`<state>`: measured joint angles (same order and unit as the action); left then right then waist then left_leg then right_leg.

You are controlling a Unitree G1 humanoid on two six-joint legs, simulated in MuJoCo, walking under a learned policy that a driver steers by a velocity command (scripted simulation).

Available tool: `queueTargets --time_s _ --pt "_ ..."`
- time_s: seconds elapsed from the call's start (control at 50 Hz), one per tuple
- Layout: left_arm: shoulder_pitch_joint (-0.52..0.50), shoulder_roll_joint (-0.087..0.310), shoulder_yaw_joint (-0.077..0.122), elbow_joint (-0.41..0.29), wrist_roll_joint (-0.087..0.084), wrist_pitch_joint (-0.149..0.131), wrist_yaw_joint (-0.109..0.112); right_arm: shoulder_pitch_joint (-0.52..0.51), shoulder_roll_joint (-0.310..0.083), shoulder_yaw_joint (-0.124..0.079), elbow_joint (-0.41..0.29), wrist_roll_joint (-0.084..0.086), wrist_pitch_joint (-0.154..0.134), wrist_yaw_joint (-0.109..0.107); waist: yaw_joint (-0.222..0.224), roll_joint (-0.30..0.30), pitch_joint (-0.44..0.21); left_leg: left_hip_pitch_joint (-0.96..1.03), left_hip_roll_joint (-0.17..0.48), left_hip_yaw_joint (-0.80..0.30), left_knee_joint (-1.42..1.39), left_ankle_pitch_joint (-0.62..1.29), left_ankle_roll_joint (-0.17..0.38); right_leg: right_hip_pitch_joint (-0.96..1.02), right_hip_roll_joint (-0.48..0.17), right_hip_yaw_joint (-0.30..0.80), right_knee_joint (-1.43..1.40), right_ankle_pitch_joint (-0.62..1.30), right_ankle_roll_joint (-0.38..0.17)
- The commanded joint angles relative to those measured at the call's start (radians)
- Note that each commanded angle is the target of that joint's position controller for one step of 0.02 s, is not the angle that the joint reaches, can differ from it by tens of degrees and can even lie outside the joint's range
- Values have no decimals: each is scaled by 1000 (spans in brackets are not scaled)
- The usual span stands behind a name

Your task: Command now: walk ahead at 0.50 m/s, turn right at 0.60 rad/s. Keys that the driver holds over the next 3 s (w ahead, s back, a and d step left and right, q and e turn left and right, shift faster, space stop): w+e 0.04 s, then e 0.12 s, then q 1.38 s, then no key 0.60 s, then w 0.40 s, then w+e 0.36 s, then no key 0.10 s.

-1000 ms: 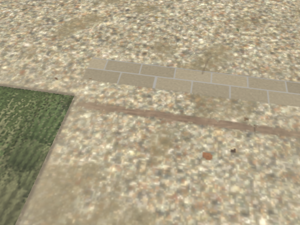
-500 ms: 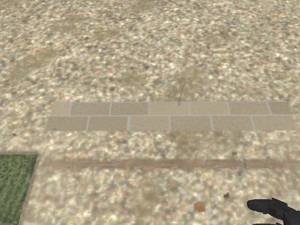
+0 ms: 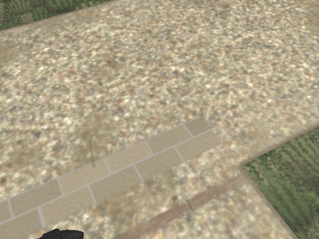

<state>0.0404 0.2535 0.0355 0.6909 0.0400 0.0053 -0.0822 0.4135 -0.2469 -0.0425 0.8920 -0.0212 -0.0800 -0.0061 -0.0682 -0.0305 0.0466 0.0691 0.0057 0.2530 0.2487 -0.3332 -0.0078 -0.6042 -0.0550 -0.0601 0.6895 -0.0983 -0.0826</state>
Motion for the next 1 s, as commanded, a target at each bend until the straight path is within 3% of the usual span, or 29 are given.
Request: queueTargets --time_s 0.02,0.04,0.06,0.08,0.1,0.12,0.14,0.16,0.18,0.2,0.22,0.3,0.38,0.54,0.6,0.62,0.64,0.66,0.68,0.72,0.74,0.76,0.82,0.94,1.0 --pt "-50 66 17 -83 9 -12 7 20 -189 -41 -30 -1 9 -13 37 129 10 8 274 -40 85 850 112 91 72 -75 -65 -132 -51" --pt "18 80 26 -66 11 -16 13 23 -205 -44 -26 -2 18 -16 69 136 -36 18 274 -23 215 986 107 177 113 -86 -86 -178 -75" --pt "165 97 40 -22 19 -27 24 11 -211 -43 -31 4 27 -19 135 110 -113 -33 257 1 428 1001 90 350 155 -82 -159 -143 -102" --pt "339 157 65 29 32 -34 43 6 -196 -38 -56 5 28 -17 208 33 -227 -222 231 5 721 742 51 613 70 61 -206 -130 -145" --pt "309 290 95 7 17 -32 59 57 -63 -9 -137 15 23 3 124 -238 -332 -677 52 -7 1099 -228 -20 945 -284 573 -216 128 -291" --pt "381 287 101 -16 -26 -22 72 -50 -159 -30 -156 2 22 0 201 -76 -411 -755 2 -218 1217 -261 -29 950 -329 743 -285 418 -342" --pt "335 264 95 9 -32 -21 83 -120 -137 -25 -177 19 20 -2 170 -30 -279 -796 58 -263 1199 -143 -22 858 -293 530 -269 644 -320" --pt "285 202 80 14 -40 -23 87 -121 -119 -14 -171 20 15 -7 129 4 -176 -762 85 -260 1104 -81 -18 716 -239 423 -282 714 -276" --pt "224 148 63 10 -41 -25 89 -98 -114 -14 -150 11 25 -8 81 26 -123 -711 107 -263 1032 -65 -16 616 -188 340 -309 692 -222" --pt "176 106 45 1 -43 -28 90 -51 -113 -12 -133 -6 45 -6 40 16 -112 -634 110 -261 987 -58 -19 526 -156 285 -341 690 -198" --pt "164 88 35 2 -41 -35 87 -15 -107 -14 -114 -12 65 -3 22 9 -123 -570 103 -254 951 -44 -19 476 -146 245 -360 714 -181" --pt "200 91 21 55 -21 -63 84 -5 -63 -6 -83 1 89 10 13 -2 -123 -504 72 -245 800 72 -9 430 -118 125 -410 781 -139" --pt "218 86 10 92 -18 -61 97 -102 -65 -5 -91 5 94 9 50 -44 -80 -509 47 -264 623 170 8 466 -114 48 -419 704 -82" --pt "267 122 29 126 -19 -18 125 -184 -67 -11 -141 -4 100 12 94 -41 -37 -542 14 -205 475 -25 52 613 -205 67 -289 661 -138" --pt "253 140 41 128 -24 -7 132 -145 -59 -15 -147 2 94 10 69 -32 -52 -446 -13 -186 325 -11 91 606 -196 54 -159 660 -106" --pt "243 148 46 125 -26 -7 134 -98 -74 -20 -142 0 84 7 32 3 -82 -335 -5 -224 214 157 115 552 -158 14 -46 622 -60" --pt "228 134 42 90 -28 -13 134 -30 -176 -46 -142 -10 73 1 11 126 -146 -174 153 -459 170 535 187 394 -59 -53 189 350 4" --pt "199 59 25 39 -33 0 128 7 -280 -78 -137 6 78 -2 6 319 -160 -72 392 -782 138 1044 394 108 169 -62 424 -520 62" --pt "202 65 22 56 -7 18 126 47 -238 -70 -117 32 84 -1 4 164 -193 -81 388 -733 135 971 425 108 107 88 530 -574 71" --pt "164 83 28 56 -22 18 122 -109 -165 -53 -148 20 104 -9 54 71 -41 -207 260 -593 92 705 343 46 64 109 509 -420 90" --pt "156 105 34 50 -15 18 121 -164 -146 -47 -165 24 111 -13 72 81 -24 -221 210 -560 80 646 301 40 54 106 459 -367 101" --pt "176 107 35 56 -8 22 116 -183 -138 -45 -174 22 112 -13 81 104 -50 -220 174 -527 85 676 283 66 61 94 439 -334 114" --pt "185 82 27 47 -19 32 109 -142 -176 -59 -166 18 106 -4 71 97 -109 -186 150 -522 101 677 264 91 74 87 341 -314 138" --pt "108 89 21 1 -24 38 115 -132 -208 -75 -180 3 121 0 31 156 -93 -239 136 -630 84 368 249 128 78 105 163 -298 136" --pt "110 96 19 -12 -31 26 118 -156 -216 -81 -192 -2 127 8 31 170 -94 -266 131 -688 102 365 236 192 98 109 77 -312 121"
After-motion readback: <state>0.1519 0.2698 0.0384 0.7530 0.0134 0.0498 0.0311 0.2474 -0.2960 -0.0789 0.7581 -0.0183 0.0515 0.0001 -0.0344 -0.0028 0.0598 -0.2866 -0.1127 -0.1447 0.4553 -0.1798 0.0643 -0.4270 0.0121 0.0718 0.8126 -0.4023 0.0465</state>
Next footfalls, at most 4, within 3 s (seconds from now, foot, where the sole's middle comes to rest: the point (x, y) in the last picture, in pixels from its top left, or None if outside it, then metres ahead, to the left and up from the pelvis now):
0.08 right None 0.20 -0.09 -0.77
0.64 left None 0.28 0.06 -0.77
1.10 right None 0.31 -0.14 -0.77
1.58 left None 0.19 0.04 -0.77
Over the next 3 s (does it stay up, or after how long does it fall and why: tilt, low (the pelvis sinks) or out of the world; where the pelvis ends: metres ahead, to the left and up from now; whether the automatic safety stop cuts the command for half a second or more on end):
stays up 0.45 0.14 -0.02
